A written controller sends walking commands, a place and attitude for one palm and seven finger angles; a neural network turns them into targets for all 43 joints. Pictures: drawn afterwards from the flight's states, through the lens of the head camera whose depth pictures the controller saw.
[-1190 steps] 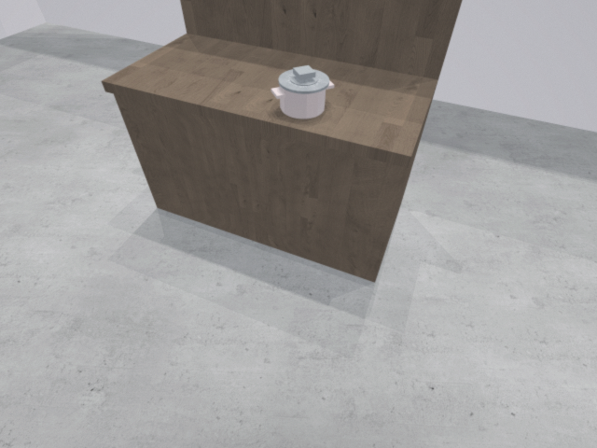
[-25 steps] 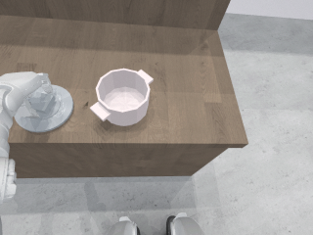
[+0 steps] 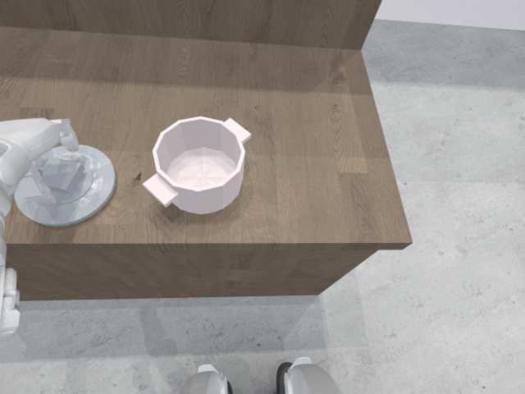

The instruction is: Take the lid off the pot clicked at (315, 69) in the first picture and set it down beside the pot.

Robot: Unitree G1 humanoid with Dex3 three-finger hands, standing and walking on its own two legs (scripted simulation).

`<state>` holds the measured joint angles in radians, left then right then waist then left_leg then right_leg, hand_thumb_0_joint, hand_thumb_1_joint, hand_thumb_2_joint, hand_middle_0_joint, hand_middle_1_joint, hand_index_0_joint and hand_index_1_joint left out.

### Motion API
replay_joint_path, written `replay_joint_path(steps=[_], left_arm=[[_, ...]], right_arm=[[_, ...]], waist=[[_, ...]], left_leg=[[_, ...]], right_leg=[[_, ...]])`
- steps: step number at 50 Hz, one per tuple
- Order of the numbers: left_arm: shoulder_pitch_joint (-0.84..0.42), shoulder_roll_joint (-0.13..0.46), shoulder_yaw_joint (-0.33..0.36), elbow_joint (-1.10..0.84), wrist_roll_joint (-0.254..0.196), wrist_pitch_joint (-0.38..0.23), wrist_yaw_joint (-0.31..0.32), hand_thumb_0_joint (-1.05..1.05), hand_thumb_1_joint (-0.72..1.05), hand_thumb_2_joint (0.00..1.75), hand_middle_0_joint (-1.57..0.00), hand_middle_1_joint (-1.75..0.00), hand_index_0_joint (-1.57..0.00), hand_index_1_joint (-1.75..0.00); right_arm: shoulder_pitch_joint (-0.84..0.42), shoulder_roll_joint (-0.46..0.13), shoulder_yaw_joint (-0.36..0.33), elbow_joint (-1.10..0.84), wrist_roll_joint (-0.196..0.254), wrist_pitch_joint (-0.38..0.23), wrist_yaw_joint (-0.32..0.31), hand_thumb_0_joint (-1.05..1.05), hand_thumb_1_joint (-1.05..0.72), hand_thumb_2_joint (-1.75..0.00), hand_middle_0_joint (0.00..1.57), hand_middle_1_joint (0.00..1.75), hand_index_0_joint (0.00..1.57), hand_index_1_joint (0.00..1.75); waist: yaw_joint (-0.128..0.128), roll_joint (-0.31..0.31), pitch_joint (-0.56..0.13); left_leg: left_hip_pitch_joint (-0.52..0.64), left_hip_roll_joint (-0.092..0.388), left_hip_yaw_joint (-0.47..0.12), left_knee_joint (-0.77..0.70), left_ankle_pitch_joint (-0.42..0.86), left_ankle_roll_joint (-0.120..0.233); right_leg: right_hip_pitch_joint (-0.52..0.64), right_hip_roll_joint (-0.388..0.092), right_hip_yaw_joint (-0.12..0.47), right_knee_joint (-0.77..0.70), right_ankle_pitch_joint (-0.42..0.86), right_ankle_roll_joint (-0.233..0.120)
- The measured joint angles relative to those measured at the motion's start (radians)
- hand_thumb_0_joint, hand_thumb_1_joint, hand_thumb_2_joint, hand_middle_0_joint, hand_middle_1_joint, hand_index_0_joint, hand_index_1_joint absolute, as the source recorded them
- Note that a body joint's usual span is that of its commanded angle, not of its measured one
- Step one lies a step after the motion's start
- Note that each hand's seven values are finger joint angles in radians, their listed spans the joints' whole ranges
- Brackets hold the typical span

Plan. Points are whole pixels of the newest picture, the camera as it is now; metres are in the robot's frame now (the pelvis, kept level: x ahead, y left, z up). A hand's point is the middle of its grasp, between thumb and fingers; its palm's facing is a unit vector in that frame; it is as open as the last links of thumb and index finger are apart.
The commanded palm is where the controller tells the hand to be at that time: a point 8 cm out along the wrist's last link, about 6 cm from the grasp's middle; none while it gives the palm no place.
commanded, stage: raise the empty hand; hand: left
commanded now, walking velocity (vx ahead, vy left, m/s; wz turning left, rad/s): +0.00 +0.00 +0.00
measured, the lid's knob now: (60, 175) +0.47 +0.31 -0.03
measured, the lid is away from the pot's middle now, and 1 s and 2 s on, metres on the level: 0.23 0.23 0.23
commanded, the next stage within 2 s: draw the hand back to the body in 1.22 s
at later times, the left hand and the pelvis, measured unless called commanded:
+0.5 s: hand (13, 152) +0.45 +0.33 +0.06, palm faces -0.47 -0.08 -0.88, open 10.9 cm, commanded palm +0.48 +0.32 +0.12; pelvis +0.01 +0.00 +0.01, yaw +1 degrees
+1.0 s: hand out of the picture +0.45 +0.33 +0.11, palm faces -0.42 -0.08 -0.90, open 10.9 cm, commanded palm +0.48 +0.32 +0.17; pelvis +0.02 +0.01 +0.03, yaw +1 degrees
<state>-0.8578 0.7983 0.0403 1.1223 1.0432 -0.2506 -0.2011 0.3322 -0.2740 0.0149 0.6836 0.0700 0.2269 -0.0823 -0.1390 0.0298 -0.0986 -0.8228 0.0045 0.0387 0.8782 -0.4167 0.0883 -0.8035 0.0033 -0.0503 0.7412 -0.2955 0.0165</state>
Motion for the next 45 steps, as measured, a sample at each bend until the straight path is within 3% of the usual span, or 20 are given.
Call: replay_joint_path(steps=[6, 11, 17, 21, 26, 31, 37, 42, 45], left_arm=[[0.030, -0.002, 0.030, -0.036, -0.012, -0.013, -0.014, 0.00, 0.12, 0.40, -0.29, -1.00, -0.29, -0.99], [-0.012, 0.015, -0.018, 0.006, -0.022, 0.013, -0.032, 0.00, 0.12, 0.40, -0.29, -1.00, -0.29, -0.99], [0.005, 0.013, -0.010, -0.041, -0.030, -0.012, -0.082, 0.00, 0.12, 0.40, -0.29, -1.00, -0.29, -0.99], [-0.020, 0.016, -0.018, -0.011, -0.050, -0.018, -0.087, 0.00, 0.12, 0.40, -0.29, -1.00, -0.29, -0.99], [-0.011, 0.019, -0.010, -0.056, -0.029, -0.013, -0.092, 0.00, 0.12, 0.40, -0.29, -1.00, -0.29, -0.99], [0.001, 0.011, 0.010, -0.059, -0.060, -0.015, -0.092, 0.00, 0.12, 0.40, -0.29, -1.00, -0.29, -0.99], [-0.004, 0.005, -0.020, -0.077, -0.045, 0.009, -0.108, 0.00, 0.12, 0.40, -0.29, -1.00, -0.29, -0.99], [-0.017, 0.000, -0.033, -0.063, -0.070, 0.008, -0.121, 0.00, 0.12, 0.40, -0.29, -1.00, -0.29, -0.99], [-0.033, -0.004, -0.048, -0.067, -0.063, 0.018, -0.131, 0.00, 0.12, 0.40, -0.29, -1.00, -0.29, -0.99]], right_arm=[[-0.005, 0.002, 0.000, 0.008, 0.002, 0.009, -0.003, 0.00, -0.90, -0.90, 0.20, 0.30, 0.21, 0.30], [-0.004, 0.002, 0.004, 0.007, 0.012, -0.005, -0.002, 0.00, -0.90, -0.90, 0.20, 0.30, 0.21, 0.30], [-0.004, -0.004, -0.001, 0.010, 0.012, -0.011, -0.011, 0.00, -0.90, -0.90, 0.20, 0.30, 0.21, 0.30], [-0.006, -0.007, 0.006, 0.013, 0.018, -0.017, -0.016, 0.00, -0.90, -0.90, 0.20, 0.30, 0.21, 0.30], [-0.003, -0.008, -0.003, 0.006, 0.015, -0.024, -0.015, 0.00, -0.90, -0.90, 0.20, 0.30, 0.21, 0.30], [-0.001, -0.007, -0.006, 0.015, 0.016, -0.012, -0.007, 0.00, -0.90, -0.90, 0.20, 0.30, 0.20, 0.30], [-0.002, -0.005, -0.011, 0.012, 0.018, -0.011, 0.004, 0.00, -0.90, -0.90, 0.20, 0.30, 0.20, 0.30], [-0.011, -0.004, -0.006, 0.014, 0.021, -0.012, 0.002, 0.00, -0.90, -0.90, 0.20, 0.30, 0.20, 0.30], [-0.016, -0.004, -0.006, 0.013, 0.022, -0.017, 0.001, 0.00, -0.90, -0.90, 0.20, 0.30, 0.20, 0.30]], waist=[[0.010, 0.003, 0.001], [0.012, -0.001, 0.001], [0.021, 0.004, 0.005], [0.021, 0.000, 0.004], [0.022, 0.004, 0.012], [0.029, 0.007, 0.006], [0.036, 0.011, 0.015], [0.042, 0.011, 0.018], [0.045, 0.009, 0.023]], left_leg=[[0.037, 0.000, 0.000, -0.027, 0.007, -0.001], [0.058, -0.003, -0.006, -0.041, 0.011, -0.003], [0.091, -0.007, -0.006, -0.068, 0.019, -0.003], [0.110, -0.009, -0.004, -0.080, 0.021, -0.001], [0.129, -0.011, -0.002, -0.101, 0.028, -0.002], [0.171, -0.014, 0.005, -0.135, 0.036, 0.002], [0.209, -0.021, 0.001, -0.167, 0.048, 0.002], [0.242, -0.027, 0.002, -0.194, 0.057, 0.006], [0.257, -0.030, 0.000, -0.209, 0.064, 0.006]], right_leg=[[0.036, 0.001, 0.001, -0.027, 0.007, 0.007], [0.059, -0.001, -0.005, -0.038, 0.007, 0.002], [0.093, -0.004, -0.004, -0.065, 0.015, 0.004], [0.110, -0.005, -0.002, -0.075, 0.016, 0.006], [0.129, -0.006, 0.000, -0.096, 0.023, -0.002], [0.168, -0.008, 0.008, -0.128, 0.032, 0.008], [0.207, -0.013, 0.005, -0.158, 0.041, 0.000], [0.240, -0.017, 0.006, -0.183, 0.049, 0.008], [0.255, -0.020, 0.004, -0.195, 0.053, 0.003]])
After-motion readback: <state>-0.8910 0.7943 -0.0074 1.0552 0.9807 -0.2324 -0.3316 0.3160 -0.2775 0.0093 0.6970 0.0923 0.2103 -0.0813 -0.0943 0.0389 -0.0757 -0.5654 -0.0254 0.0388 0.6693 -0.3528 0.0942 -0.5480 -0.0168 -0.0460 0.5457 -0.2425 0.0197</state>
